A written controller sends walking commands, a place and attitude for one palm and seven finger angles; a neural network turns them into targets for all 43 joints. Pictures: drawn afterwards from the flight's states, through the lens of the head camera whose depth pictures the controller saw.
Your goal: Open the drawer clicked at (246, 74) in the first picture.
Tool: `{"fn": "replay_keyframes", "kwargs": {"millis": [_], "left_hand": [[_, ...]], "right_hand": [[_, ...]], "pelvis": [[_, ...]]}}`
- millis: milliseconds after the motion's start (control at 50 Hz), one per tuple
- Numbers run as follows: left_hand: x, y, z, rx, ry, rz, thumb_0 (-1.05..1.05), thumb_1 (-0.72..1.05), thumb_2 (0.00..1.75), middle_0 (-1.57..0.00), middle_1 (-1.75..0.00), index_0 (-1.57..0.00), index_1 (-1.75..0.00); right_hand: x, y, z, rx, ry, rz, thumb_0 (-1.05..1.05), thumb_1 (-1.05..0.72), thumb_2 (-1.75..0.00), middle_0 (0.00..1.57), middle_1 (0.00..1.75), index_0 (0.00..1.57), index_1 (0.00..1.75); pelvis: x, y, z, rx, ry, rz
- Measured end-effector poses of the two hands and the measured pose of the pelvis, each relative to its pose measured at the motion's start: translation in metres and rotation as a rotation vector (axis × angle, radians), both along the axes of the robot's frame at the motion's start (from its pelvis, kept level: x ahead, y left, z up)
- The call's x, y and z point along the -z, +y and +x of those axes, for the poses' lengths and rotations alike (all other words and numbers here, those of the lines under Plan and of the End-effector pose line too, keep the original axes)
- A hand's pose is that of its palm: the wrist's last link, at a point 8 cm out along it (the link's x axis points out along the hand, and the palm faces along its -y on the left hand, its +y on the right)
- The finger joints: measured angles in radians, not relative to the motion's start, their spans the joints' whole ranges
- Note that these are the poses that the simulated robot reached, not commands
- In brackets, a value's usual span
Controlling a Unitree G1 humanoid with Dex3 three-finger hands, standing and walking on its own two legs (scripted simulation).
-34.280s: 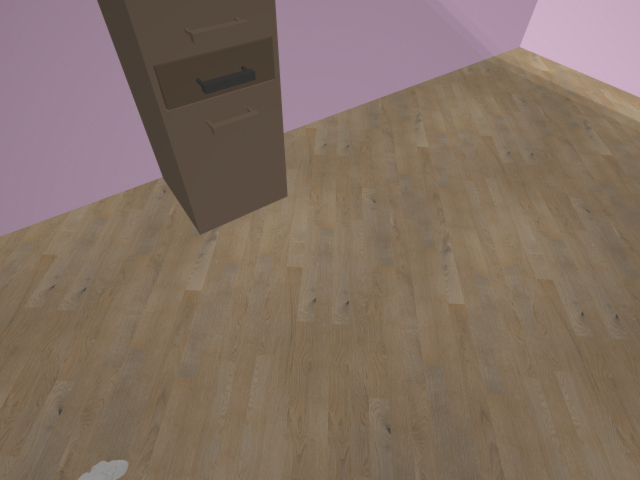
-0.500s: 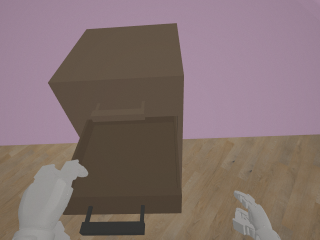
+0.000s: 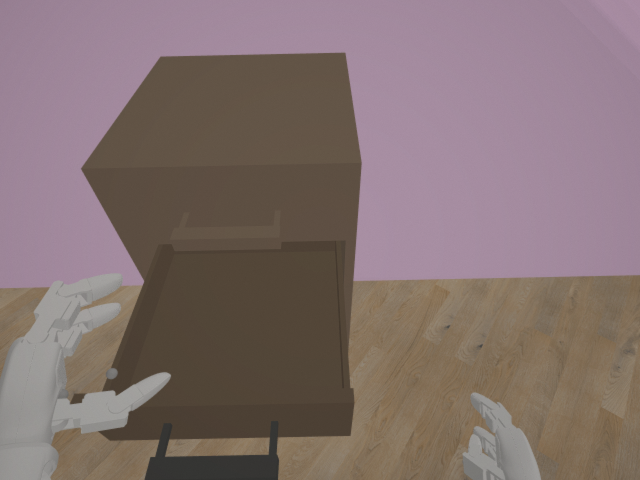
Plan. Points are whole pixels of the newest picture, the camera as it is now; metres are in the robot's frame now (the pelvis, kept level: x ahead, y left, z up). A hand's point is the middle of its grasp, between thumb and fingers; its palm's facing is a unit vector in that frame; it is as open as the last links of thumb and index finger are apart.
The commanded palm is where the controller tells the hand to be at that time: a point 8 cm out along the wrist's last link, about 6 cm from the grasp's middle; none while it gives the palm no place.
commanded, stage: draw the hand back to the body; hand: left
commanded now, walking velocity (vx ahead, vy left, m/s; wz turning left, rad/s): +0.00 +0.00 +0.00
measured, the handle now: (217, 449) +0.19 +0.18 -0.12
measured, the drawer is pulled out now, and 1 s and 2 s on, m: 0.30 0.30 0.30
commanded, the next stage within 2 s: step back with the hand held close in 0.50 s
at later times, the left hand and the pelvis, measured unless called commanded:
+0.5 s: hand (91, 371) +0.17 +0.23 +0.15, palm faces +0.38 -0.84 -0.40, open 7.6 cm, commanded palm +0.12 +0.27 +0.17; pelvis -0.01 -0.01 +0.00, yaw +0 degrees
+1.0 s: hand (94, 382) +0.16 +0.22 +0.15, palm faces +0.25 -0.81 -0.53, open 7.4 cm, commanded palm +0.10 +0.27 +0.17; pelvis -0.03 -0.01 +0.00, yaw +0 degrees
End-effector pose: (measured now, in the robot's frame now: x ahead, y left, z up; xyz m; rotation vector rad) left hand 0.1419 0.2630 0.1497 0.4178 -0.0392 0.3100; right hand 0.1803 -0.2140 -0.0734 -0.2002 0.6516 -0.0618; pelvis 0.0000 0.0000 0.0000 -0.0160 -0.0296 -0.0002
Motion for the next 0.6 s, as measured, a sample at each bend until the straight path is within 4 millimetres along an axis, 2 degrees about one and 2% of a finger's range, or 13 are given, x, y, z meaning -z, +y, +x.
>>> {"fn": "replay_keyframes", "kwargs": {"millis": [260, 380, 600], "left_hand": [[-0.024, 0.012, -0.005, -0.055, -0.085, 0.051, 0.00, 0.53, 0.74, -0.24, -0.54, -0.24, -0.53], [-0.022, 0.007, -0.008, -0.055, -0.081, 0.038, 0.00, 0.72, 0.83, -0.22, -0.41, -0.22, -0.41], [-0.022, 0.000, -0.013, -0.056, -0.074, 0.043, 0.01, 0.87, 0.89, -0.21, -0.32, -0.21, -0.31]], "right_hand": [[-0.005, 0.000, 0.009, -0.013, -0.025, 0.009, 0.01, -0.91, -0.90, 0.20, 0.30, 0.20, 0.30], [-0.003, 0.001, 0.006, -0.019, -0.018, 0.021, 0.01, -0.91, -0.90, 0.20, 0.30, 0.20, 0.30], [0.002, -0.009, -0.006, -0.008, 0.003, 0.020, 0.01, -0.91, -0.90, 0.20, 0.30, 0.20, 0.30]], "pelvis": [[-0.002, -0.004, -0.004, -0.005, -0.012, 0.002], [-0.002, -0.006, -0.007, -0.006, -0.015, 0.004], [-0.002, -0.013, -0.011, -0.007, -0.021, 0.006]]}}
